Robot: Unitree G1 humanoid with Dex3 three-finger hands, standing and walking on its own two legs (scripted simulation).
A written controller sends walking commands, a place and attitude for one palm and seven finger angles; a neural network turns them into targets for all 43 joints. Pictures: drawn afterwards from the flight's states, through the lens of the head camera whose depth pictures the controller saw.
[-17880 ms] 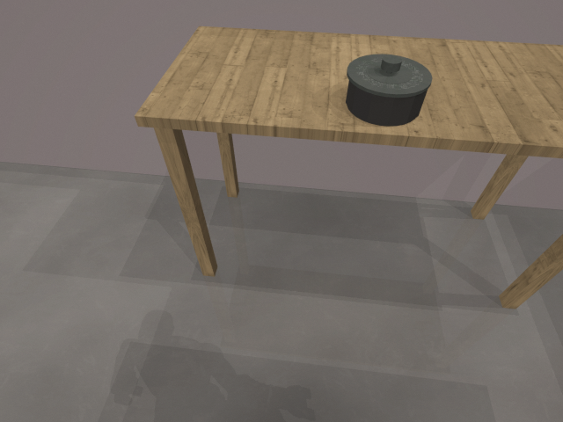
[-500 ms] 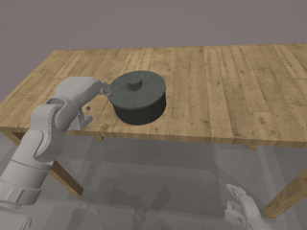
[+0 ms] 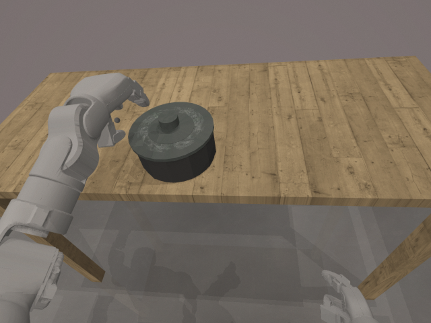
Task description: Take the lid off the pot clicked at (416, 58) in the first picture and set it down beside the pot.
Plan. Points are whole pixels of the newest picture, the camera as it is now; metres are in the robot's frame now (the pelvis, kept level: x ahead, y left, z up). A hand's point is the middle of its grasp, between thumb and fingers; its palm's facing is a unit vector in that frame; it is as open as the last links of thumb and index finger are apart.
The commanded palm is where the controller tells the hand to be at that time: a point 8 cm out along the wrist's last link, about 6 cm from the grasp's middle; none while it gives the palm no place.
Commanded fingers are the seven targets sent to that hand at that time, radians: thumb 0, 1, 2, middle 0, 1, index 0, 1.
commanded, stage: move the open hand above the knob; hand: left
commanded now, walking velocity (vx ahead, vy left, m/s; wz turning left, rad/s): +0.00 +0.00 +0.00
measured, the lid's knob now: (168, 120) +0.50 +0.14 +0.12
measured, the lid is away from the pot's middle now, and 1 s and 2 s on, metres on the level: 0.00 0.00 0.00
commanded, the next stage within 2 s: lower the open fingers around the knob in 1.98 s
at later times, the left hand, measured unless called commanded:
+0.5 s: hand (156, 107) +0.45 +0.14 +0.19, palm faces -0.22 -0.02 -0.98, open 10.0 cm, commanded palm +0.44 +0.15 +0.25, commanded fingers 0.00 -0.35 1.58 -0.86 -0.08 -0.86 -0.08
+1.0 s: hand (163, 103) +0.48 +0.13 +0.17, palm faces -0.24 -0.03 -0.97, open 10.0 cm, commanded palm +0.45 +0.15 +0.25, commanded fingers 0.00 -0.35 1.58 -0.86 -0.08 -0.86 -0.08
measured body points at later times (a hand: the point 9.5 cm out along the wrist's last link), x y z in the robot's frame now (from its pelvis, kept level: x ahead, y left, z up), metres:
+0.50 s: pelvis +0.02 +0.00 +0.00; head +0.04 -0.05 +0.45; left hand +0.46 +0.14 +0.24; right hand +0.17 -0.25 -0.12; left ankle +0.06 +0.08 -0.74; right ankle -0.03 -0.10 -0.74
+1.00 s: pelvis +0.03 +0.01 +0.00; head +0.05 -0.04 +0.45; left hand +0.49 +0.13 +0.23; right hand +0.13 -0.25 -0.14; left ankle +0.06 +0.08 -0.74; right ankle -0.03 -0.10 -0.74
